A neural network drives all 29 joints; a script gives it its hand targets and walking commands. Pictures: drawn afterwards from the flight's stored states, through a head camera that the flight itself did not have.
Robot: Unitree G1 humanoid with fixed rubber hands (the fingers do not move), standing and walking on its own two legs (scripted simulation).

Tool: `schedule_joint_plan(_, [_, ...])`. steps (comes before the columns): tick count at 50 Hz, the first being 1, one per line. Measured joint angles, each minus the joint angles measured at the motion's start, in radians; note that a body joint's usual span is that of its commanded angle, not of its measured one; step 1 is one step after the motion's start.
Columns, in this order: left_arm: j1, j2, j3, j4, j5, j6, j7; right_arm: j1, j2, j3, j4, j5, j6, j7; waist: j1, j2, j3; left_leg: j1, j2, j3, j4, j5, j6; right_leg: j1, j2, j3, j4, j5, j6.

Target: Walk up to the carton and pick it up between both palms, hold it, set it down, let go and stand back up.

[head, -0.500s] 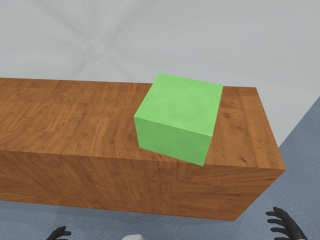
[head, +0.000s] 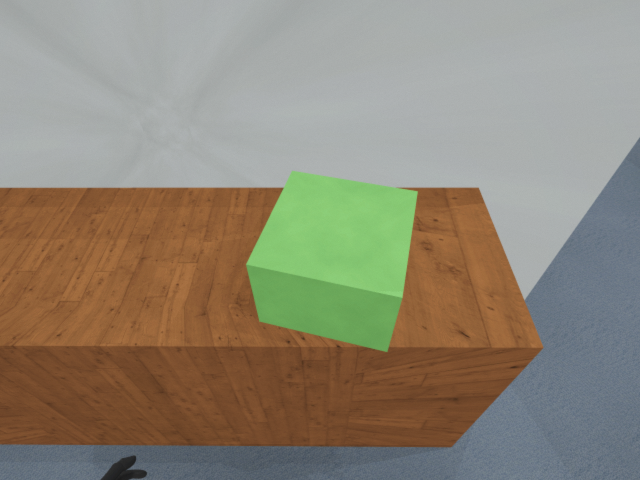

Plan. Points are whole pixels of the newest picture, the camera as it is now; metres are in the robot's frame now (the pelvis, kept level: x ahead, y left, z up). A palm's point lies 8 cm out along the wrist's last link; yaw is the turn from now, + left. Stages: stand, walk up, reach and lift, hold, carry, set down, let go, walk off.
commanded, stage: walk up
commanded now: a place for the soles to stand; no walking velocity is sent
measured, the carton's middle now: (337, 257) +0.49 +0.00 -0.06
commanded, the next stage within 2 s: reach and lift in 1.50 s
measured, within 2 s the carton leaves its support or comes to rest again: neither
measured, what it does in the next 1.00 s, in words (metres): shifts its weight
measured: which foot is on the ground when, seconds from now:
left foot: down 0.00-1.00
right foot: down 0.00-1.00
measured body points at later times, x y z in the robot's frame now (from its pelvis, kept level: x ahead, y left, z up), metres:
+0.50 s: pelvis +0.03 +0.01 +0.00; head +0.03 +0.01 +0.45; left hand +0.10 +0.31 -0.14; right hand +0.10 -0.30 -0.13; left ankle +0.04 +0.13 -0.74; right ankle -0.02 -0.13 -0.74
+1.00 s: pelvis +0.05 +0.00 -0.01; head +0.06 +0.00 +0.44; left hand +0.14 +0.30 -0.13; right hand +0.14 -0.30 -0.13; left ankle +0.04 +0.13 -0.74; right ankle -0.02 -0.13 -0.74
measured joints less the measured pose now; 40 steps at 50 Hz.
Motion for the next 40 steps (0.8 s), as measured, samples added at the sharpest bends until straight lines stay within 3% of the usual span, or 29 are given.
schedule_joint_plan(12, [0.025, -0.029, 0.012, 0.050, 0.006, -0.004, 0.010, -0.004, 0.025, -0.018, 0.033, -0.007, -0.009, -0.009, 0.002, -0.003, -0.008, 0.009, 0.000, 0.008, -0.035, 0.011, 0.002, 0.012, 0.002, 0.008, -0.049, 0.022, 0.004])
schedule_joint_plan(40, [0.092, -0.014, 0.031, -0.030, 0.018, 0.012, 0.023, 0.028, 0.015, -0.033, -0.075, -0.026, 0.001, -0.020, 0.015, -0.004, -0.007, 0.037, -0.003, 0.024, 0.076, -0.119, -0.001, 0.047, -0.013, 0.026, 0.033, -0.087, 0.014])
